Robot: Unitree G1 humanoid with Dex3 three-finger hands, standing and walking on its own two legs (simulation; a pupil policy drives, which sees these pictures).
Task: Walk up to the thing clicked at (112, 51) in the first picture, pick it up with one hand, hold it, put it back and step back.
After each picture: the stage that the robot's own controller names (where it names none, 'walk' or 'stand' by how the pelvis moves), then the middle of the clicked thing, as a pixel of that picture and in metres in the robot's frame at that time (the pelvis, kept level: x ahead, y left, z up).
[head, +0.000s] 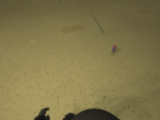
stand; (113, 50) +1.49 -0.55 -0.66
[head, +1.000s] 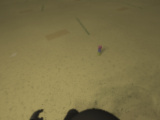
walk; (99, 50) +1.44 -0.12 -0.62
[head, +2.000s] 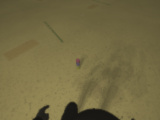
walk; (78, 64) +0.95 +0.23 -0.65
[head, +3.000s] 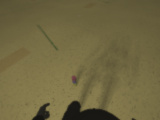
stand; (74, 81) +0.57 +0.23 -0.65
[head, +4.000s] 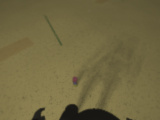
stand; (75, 82) +0.50 +0.18 -0.63
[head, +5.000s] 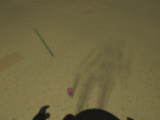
stand; (70, 93) +0.43 +0.21 -0.65
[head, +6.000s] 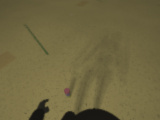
stand; (67, 93) +0.36 +0.24 -0.64
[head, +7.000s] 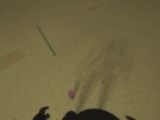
stand; (71, 96) +0.36 +0.20 -0.65
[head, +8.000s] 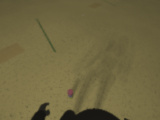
stand; (70, 94) +0.36 +0.17 -0.65
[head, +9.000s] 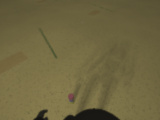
stand; (71, 99) +0.36 +0.19 -0.66
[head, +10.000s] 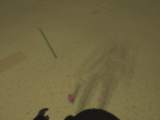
stand; (71, 99) +0.34 +0.19 -0.66
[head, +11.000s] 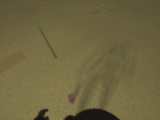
stand; (71, 99) +0.35 +0.19 -0.66
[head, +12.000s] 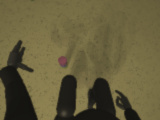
go down; (63, 63) +0.42 +0.20 -0.33
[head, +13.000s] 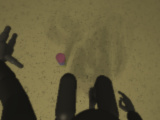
go down; (61, 61) +0.43 +0.21 -0.27
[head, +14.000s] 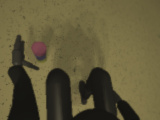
close in; (40, 54) +0.43 +0.25 -0.17
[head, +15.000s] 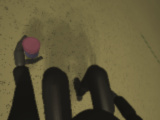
close; (32, 52) +0.42 +0.26 -0.16
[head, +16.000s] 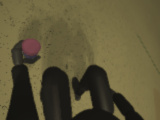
lift; (30, 52) +0.41 +0.26 -0.17
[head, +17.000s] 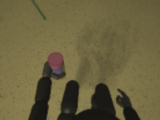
lift; (58, 68) +0.33 +0.20 +0.01
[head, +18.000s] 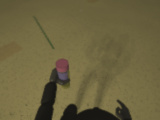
hold; (64, 75) +0.31 +0.17 +0.02
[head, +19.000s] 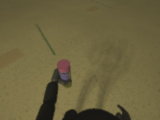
hold; (65, 75) +0.31 +0.16 +0.04
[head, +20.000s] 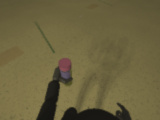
crouch; (66, 74) +0.32 +0.16 +0.04
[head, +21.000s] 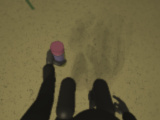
crouch; (60, 56) +0.43 +0.19 -0.05
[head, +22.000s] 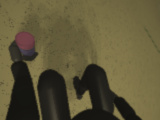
lower; (28, 49) +0.44 +0.26 -0.17
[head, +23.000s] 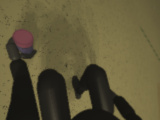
lower; (26, 47) +0.44 +0.27 -0.17
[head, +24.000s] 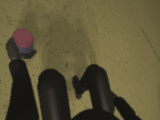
lower; (25, 47) +0.44 +0.27 -0.17
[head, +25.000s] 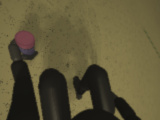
lower; (27, 48) +0.43 +0.27 -0.17
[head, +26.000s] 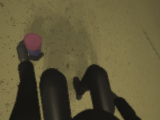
loosen; (34, 49) +0.43 +0.24 -0.16
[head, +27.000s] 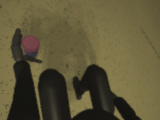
withdraw; (31, 50) +0.43 +0.25 -0.17
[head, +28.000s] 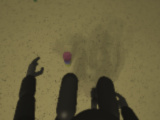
walk; (67, 60) +0.46 +0.19 -0.28
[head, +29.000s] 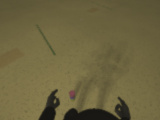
stand; (72, 96) +0.38 +0.15 -0.59
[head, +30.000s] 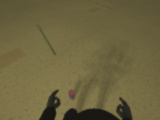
stand; (71, 95) +0.38 +0.17 -0.60
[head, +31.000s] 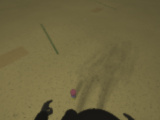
stand; (73, 94) +0.39 +0.16 -0.63
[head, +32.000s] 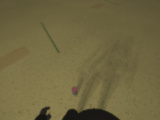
walk; (74, 92) +0.41 +0.16 -0.65
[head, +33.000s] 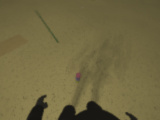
walk; (77, 78) +0.56 +0.08 -0.64
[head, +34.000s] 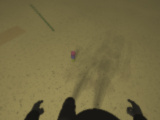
walk; (73, 56) +0.90 +0.26 -0.62
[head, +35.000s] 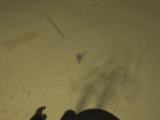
stand; (78, 58) +1.05 +0.18 -0.64
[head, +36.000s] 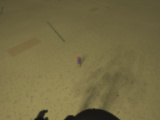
stand; (79, 62) +1.05 +0.19 -0.66
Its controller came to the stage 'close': yes
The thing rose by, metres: 0.69
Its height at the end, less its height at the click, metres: +0.00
